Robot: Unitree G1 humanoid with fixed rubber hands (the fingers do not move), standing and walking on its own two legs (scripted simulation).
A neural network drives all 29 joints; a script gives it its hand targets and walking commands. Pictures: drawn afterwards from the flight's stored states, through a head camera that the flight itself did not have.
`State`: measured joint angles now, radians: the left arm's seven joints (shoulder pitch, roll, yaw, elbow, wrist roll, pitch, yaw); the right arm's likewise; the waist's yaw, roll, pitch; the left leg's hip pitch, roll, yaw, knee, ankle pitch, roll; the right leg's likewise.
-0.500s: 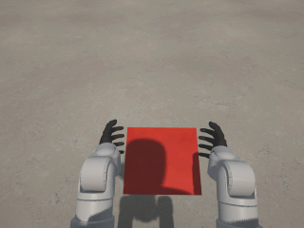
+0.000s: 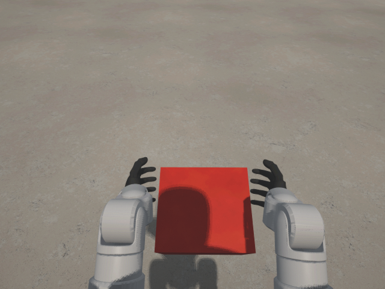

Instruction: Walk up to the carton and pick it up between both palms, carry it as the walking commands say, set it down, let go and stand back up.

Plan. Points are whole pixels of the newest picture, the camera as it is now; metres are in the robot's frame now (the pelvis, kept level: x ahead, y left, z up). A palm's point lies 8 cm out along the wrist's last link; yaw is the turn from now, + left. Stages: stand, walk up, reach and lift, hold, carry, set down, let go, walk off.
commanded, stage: carry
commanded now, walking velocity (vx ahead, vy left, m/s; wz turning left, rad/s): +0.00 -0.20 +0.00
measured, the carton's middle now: (203, 213) +0.31 -0.01 +0.00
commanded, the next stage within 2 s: none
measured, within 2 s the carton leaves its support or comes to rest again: neither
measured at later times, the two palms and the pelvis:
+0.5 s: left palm (188, 211) +0.26 +0.03 +0.10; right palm (335, 217) +0.25 -0.24 +0.10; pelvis -0.03 -0.10 +0.00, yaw +0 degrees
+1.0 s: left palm (264, 233) +0.22 -0.10 +0.11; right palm out of the picture +0.21 -0.36 +0.10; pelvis -0.07 -0.23 +0.01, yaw +1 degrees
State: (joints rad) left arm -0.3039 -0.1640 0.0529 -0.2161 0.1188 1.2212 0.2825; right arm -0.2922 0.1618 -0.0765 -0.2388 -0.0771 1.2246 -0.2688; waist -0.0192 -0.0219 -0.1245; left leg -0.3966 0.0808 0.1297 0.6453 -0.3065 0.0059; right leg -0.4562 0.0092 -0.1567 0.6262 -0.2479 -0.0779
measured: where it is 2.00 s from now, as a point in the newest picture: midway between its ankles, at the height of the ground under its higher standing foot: outside the picture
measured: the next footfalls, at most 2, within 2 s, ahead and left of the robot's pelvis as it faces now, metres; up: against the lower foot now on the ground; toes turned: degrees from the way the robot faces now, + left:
right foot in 0.24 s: +0.05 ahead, -0.19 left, +0.00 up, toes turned -7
left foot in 0.50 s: +0.01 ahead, +0.00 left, +0.00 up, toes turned +10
